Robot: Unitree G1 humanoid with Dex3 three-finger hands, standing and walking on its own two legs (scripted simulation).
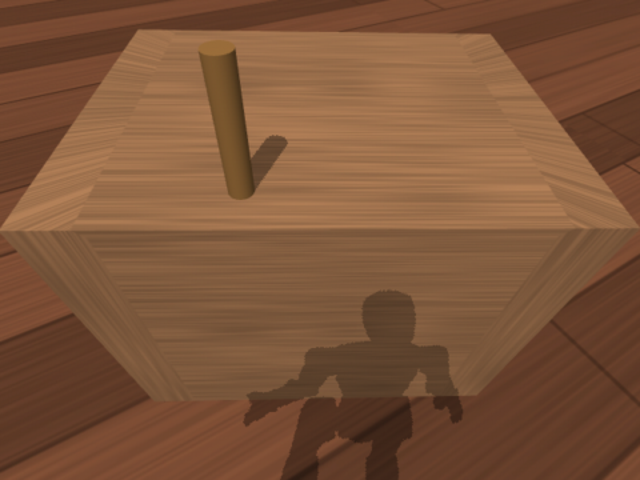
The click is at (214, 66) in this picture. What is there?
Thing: slim round
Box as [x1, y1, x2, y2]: [198, 40, 254, 199]
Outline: 208,41 201,44 198,47 226,184 228,193 231,197 236,199 243,199 250,196 253,193 254,187 234,45 224,40
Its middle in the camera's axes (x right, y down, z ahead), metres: -0.13 -0.16 +0.57
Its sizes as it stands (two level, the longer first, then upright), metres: 0.045 0.045 0.241
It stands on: a support 0.80 m high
